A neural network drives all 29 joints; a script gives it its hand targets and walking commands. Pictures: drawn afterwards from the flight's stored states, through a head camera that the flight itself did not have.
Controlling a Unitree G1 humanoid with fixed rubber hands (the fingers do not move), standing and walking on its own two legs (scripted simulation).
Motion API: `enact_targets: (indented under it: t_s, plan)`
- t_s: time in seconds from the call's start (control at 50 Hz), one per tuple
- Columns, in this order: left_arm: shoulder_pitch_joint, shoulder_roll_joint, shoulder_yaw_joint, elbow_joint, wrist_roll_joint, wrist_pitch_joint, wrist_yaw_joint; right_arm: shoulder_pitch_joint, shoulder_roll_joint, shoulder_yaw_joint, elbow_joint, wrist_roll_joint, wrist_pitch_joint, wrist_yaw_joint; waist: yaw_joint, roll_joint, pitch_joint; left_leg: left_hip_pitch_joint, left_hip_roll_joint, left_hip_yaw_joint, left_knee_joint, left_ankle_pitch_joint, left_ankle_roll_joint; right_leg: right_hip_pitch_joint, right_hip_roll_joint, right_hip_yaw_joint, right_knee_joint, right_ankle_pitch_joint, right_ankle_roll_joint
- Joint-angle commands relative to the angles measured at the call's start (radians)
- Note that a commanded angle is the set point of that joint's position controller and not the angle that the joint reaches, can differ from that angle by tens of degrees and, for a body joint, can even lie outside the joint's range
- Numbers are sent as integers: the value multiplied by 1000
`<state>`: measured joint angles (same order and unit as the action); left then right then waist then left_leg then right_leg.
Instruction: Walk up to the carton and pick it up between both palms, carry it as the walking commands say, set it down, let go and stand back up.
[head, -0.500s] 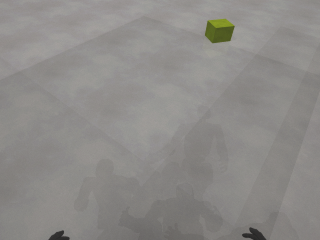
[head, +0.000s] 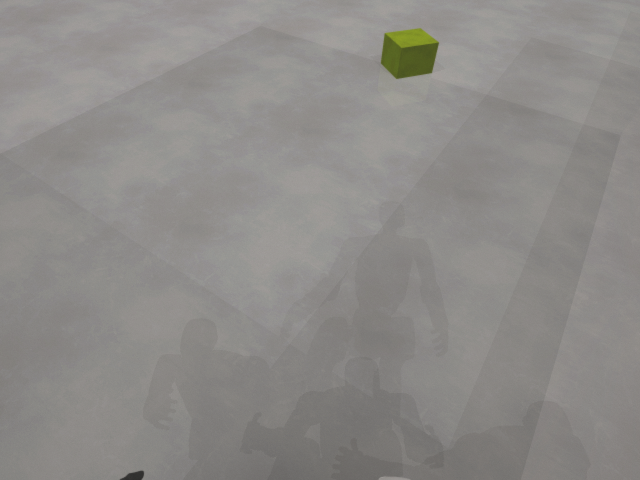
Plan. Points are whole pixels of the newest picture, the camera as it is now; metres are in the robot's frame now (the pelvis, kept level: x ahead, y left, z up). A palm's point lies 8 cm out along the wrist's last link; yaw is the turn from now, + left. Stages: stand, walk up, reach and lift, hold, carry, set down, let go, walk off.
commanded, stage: walk up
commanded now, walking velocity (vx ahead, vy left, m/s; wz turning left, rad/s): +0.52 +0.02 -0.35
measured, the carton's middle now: (408, 53) +2.72 -0.56 -0.67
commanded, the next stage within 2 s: none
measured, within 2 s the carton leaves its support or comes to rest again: neither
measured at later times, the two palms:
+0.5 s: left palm out of the picture +0.13 +0.21 -0.13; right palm (490, 327) +0.38 -0.27 -0.11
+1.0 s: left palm (237, 293) +0.44 +0.16 -0.12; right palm (501, 260) +0.54 -0.35 -0.13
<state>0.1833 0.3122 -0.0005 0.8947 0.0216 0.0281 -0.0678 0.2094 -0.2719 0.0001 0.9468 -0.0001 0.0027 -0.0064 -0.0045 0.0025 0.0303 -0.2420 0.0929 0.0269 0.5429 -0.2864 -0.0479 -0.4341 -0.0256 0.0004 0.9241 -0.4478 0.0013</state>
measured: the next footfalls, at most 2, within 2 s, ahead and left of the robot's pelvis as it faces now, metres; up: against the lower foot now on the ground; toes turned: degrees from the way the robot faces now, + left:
right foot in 0.08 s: +0.07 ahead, -0.14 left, +0.00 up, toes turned -1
left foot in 0.48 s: +0.27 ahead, +0.12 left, +0.00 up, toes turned +0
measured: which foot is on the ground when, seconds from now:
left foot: down 0.00-0.06, up 0.08-0.46, down 0.48-0.74, up 0.76-1.00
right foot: up 0.00-0.06, down 0.08-0.48, up 0.50-0.72, down 0.74-1.00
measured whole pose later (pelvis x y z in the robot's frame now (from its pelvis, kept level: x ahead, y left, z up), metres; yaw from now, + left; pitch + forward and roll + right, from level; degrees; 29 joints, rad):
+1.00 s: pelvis +0.44 -0.09 +0.00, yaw -8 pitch +1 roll +3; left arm 0.40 0.21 0.00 0.96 0.03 -0.06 -0.01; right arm 0.09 -0.27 0.00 0.92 0.00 -0.01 0.03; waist 0.06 0.00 0.06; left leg -0.54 0.06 0.11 1.01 -0.43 -0.06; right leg -0.11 -0.04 0.01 0.53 -0.44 -0.03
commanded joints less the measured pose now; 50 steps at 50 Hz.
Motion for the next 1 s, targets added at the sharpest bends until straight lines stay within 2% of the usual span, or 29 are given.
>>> enact_targets:
  t_s: [0.0,0.02,0.04,0.06,0.08,0.12,0.14,0.18,0.3,0.36,0.38,0.4,0.42,0.44,0.46,0.48,0.54,0.58,0.6,0.64,0.68,0.7,0.72,0.74,0.78,0.82,0.88,0.92,0.98]
  plan:
    - [281,71,71,34,-14,-25,13,-171,-230,-103,-120,-72,-2,12,156,177,-24,-175,83,57,-74,-480,99,379,19,-154,-335,44,20]
    - [406,144,87,92,4,-43,37,-176,-174,-84,-117,-71,1,15,219,-136,-67,-264,10,124,321,-421,96,488,-35,-26,-462,30,2]
    - [523,234,110,121,30,-64,53,-204,-74,-61,-164,-76,-5,24,253,-329,-19,-562,-86,47,620,-438,74,521,-208,473,-606,-313,-45]
    - [375,262,94,65,25,-72,52,-226,-22,-51,-225,-74,-6,33,149,-321,137,-639,-60,-42,692,-354,61,319,-348,854,-829,-504,-99]
    - [315,251,86,51,1,-59,53,-213,-54,-57,-229,-79,-19,42,86,-193,163,-625,-44,-112,713,-235,51,222,-359,1013,-977,-748,-160]
    - [150,215,82,5,0,-62,65,-174,-118,-57,-166,-63,-26,43,29,-110,179,-436,4,-74,607,-46,15,161,-280,725,-884,-385,-164]
    - [212,158,77,23,-2,-80,62,-137,-76,-57,-158,-60,-24,42,32,-114,143,-430,7,-55,573,-38,5,212,-239,614,-839,-160,-127]
    - [240,119,65,29,-1,-98,61,-186,-93,-63,-150,-56,-18,41,56,-92,41,-433,-8,-1,487,-29,1,385,-216,484,-743,155,-159]
    - [426,72,60,106,16,-101,82,-361,-17,-40,-203,-30,-30,60,126,-165,36,-427,-57,59,146,-4,19,573,-235,389,-636,819,-168]
    - [414,75,48,107,11,-104,84,-315,-14,-44,-181,-15,-24,46,88,-158,-15,-257,-79,82,84,16,31,526,-235,380,-588,1007,-150]
    - [351,81,46,101,8,-105,87,-271,-22,-46,-170,-23,-26,37,56,-207,-8,-156,-79,84,23,42,32,452,-214,346,-551,1065,-150]
    - [313,107,54,81,4,-105,95,-181,-36,-49,-149,-25,-37,28,7,-167,-46,48,-91,93,-58,93,42,359,-168,269,-474,1158,-113]
    - [255,91,47,73,-5,-109,91,-57,-55,-57,-104,-21,-43,27,-67,-123,-155,322,-46,56,-141,209,75,214,-116,200,-291,1108,-68]
    - [243,57,38,40,-27,-122,81,134,-157,-96,-53,-29,-50,15,-141,45,-308,625,141,-119,-161,187,108,18,-42,123,-76,830,-40]
    - [175,19,34,-5,-22,-122,76,239,-226,-122,-13,-48,-51,4,-177,221,-305,817,339,-310,-171,270,185,-314,66,27,205,62,-33]
    - [164,39,43,-43,-7,-118,82,244,-239,-112,-2,-43,-41,4,-150,200,-288,702,403,-368,-184,265,216,-331,-19,50,297,-37,-50]
    - [103,53,40,-23,2,-92,65,64,-101,-79,-50,-45,-44,4,-61,154,-29,401,290,-192,-263,9,183,-344,-101,39,265,23,-27]
    - [82,26,36,-18,6,-74,40,5,-113,-78,-70,-52,-58,1,-11,224,50,249,288,-115,-322,-5,155,-260,-134,52,92,-20,-18]
    - [62,15,46,-30,15,-68,28,-15,-143,-89,-87,-61,-58,4,18,161,77,119,275,-58,-343,9,153,-156,-113,27,-11,-76,-20]
    - [109,21,55,-11,9,-59,15,-79,-195,-92,-103,-57,-58,11,83,220,71,-10,172,65,-305,-37,130,95,-67,-56,-205,43,0]
    - [341,54,65,97,12,-63,30,-145,-199,-96,-108,-55,-54,26,199,126,24,-114,90,141,-25,-74,112,342,27,-176,-352,202,25]
    - [426,144,83,135,23,-75,38,-85,-127,-70,-119,-49,-50,28,237,-167,13,-319,10,174,305,-23,87,534,-57,22,-430,127,-10]
    - [512,295,114,139,32,-88,63,-56,-51,-45,-161,-43,-52,33,234,-488,-8,-480,-116,82,619,-339,51,538,-336,630,-675,81,-73]
    - [469,298,104,139,19,-83,61,-31,-69,-49,-163,-48,-36,29,180,-392,-43,-473,-66,-44,693,-321,56,480,-386,806,-755,4,-137]
    - [352,200,82,89,4,-92,62,-107,-88,-62,-133,-56,-38,28,135,-103,76,-482,-19,-57,712,-134,56,387,-348,652,-710,86,-109]
    - [255,135,63,70,7,-110,61,-54,-76,-53,-107,-43,-28,30,84,-142,105,-426,13,-41,652,-76,33,363,-299,500,-646,409,-140]
    - [371,94,52,97,5,-110,67,-152,-47,-47,-144,-37,-21,50,124,-175,40,-490,2,36,539,-40,34,557,-265,291,-583,869,-105]
    - [434,76,50,114,4,-109,75,-244,-32,-48,-162,-30,-24,53,147,-141,66,-524,-20,71,417,-51,27,600,-267,279,-581,960,-121]
    - [354,84,54,100,11,-101,82,-280,-15,-30,-167,-11,-34,62,118,-159,115,-380,-25,93,165,45,25,468,-245,183,-645,833,-122]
